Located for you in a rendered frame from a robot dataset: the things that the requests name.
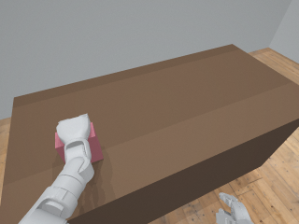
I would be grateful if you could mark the left robot forearm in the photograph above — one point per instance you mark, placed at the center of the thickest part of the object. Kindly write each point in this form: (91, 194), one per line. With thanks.
(61, 198)

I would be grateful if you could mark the table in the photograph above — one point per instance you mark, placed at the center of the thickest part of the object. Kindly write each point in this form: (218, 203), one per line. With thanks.
(170, 132)

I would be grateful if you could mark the right robot hand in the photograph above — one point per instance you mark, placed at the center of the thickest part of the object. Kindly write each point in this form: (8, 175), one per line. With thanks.
(238, 210)

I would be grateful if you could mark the left robot hand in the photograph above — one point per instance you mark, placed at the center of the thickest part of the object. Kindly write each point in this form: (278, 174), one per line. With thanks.
(78, 127)

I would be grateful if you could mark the sponge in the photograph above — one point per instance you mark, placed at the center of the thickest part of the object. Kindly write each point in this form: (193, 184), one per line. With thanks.
(95, 147)

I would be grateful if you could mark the left robot upper arm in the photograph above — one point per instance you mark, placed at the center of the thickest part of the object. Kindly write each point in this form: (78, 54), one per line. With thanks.
(40, 216)

